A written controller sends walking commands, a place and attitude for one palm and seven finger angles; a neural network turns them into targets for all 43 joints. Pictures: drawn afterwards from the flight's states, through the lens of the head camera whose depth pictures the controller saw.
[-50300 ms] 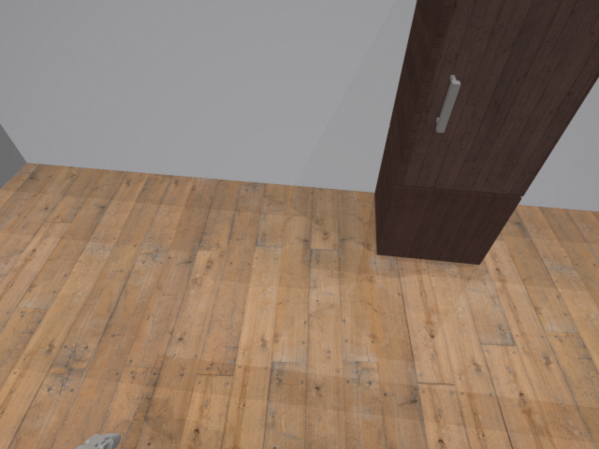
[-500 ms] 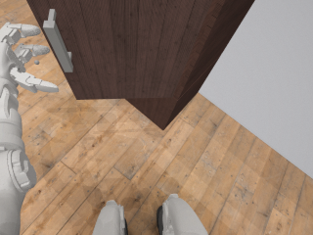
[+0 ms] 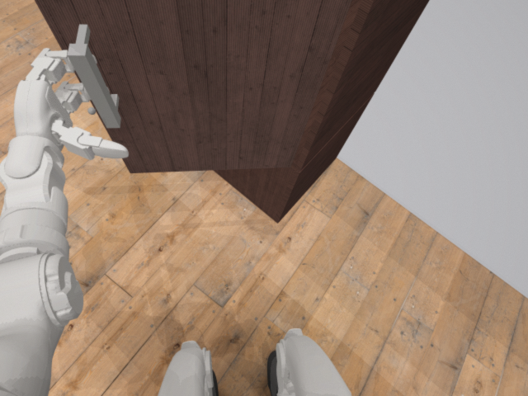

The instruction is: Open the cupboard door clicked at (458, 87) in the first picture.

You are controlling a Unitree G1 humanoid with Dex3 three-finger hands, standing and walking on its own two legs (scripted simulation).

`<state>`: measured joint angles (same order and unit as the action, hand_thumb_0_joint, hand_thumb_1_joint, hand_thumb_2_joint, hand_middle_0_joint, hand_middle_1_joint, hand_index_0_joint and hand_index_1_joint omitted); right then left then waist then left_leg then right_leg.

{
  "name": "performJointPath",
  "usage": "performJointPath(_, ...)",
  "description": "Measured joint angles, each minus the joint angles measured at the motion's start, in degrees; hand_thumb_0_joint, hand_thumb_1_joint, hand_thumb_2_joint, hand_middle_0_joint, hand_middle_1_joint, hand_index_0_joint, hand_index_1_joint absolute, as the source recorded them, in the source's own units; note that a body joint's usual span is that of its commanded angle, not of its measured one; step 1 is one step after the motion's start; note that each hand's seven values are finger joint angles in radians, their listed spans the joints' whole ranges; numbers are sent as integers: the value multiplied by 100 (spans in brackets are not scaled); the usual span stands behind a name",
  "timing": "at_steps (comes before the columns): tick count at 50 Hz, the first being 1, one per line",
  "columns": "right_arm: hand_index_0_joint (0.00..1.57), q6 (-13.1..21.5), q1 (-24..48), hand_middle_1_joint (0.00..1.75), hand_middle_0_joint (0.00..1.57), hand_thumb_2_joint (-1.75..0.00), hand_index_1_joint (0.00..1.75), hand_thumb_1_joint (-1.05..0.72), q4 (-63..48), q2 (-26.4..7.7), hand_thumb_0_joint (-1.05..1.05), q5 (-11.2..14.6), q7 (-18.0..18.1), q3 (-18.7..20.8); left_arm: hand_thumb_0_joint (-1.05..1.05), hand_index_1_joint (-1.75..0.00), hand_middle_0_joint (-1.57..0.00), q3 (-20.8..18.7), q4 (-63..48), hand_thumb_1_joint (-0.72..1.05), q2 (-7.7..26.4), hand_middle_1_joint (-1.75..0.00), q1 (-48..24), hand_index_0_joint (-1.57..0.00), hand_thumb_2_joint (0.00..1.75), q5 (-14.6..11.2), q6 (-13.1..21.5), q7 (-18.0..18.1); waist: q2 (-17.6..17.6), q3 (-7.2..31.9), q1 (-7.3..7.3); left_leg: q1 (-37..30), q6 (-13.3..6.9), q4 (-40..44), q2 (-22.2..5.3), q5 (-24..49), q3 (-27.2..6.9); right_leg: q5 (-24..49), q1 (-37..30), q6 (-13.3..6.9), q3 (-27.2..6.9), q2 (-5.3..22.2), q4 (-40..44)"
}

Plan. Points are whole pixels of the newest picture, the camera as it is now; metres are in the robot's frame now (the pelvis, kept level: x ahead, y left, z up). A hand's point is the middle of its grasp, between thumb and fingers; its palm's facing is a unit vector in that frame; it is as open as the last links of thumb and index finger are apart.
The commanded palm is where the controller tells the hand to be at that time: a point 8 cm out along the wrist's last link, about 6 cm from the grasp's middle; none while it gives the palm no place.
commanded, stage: slide the fingers in behind the handle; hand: left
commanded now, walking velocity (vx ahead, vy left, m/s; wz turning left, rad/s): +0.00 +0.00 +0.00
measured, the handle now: (99, 81) +0.57 +0.20 +0.06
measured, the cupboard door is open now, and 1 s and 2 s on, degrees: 46 46 56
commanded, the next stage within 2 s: close the thumb around the handle in 0.74 s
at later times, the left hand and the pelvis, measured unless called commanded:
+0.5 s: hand (115, 107) +0.52 +0.18 +0.06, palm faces +0.02 -1.00 -0.03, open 14.0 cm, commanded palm +0.49 +0.22 +0.06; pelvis +0.00 -0.01 +0.00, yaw +0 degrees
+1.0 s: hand (103, 113) +0.50 +0.19 +0.07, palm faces +0.02 -1.00 -0.01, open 13.4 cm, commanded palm +0.48 +0.23 +0.06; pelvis +0.00 +0.00 +0.00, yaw +0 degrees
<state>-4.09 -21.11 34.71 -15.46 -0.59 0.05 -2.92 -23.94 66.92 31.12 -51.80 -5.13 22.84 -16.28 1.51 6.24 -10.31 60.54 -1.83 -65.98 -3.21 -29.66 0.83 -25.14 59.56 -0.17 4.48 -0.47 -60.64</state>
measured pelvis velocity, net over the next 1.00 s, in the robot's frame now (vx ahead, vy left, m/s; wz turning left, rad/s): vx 0.00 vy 0.00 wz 0.00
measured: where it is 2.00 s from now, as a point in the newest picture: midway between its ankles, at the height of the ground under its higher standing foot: outside the picture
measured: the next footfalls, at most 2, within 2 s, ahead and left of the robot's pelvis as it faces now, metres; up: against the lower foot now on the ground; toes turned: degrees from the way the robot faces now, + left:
none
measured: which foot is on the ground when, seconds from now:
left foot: down 0.00-1.00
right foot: down 0.00-1.00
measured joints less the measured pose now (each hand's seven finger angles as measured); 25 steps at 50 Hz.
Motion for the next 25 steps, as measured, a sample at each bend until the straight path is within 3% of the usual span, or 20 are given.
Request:
performJointPath(13, 21, -11, -41, 30, 20, -90, 30, -91, 54, 34, 0, -18, -53, 54, -1, -120, -30, 195, -134, -50, -326, -120, 42, -30, 30, -4, 32, 251, 20, 32, 38, -58, 39, 63, 5, 6, -1, -28, -31, -33, -3, 0, 7)
performJointPath(25, 21, 13, -58, 30, 20, -90, 30, -91, 37, 51, 0, -34, -76, 74, -1, -120, -30, 173, -130, -50, -347, -120, 73, -30, 30, 65, 152, 425, 49, 32, 20, -72, 63, 73, 0, 7, 29, -45, -4, -57, -37, -7, -39)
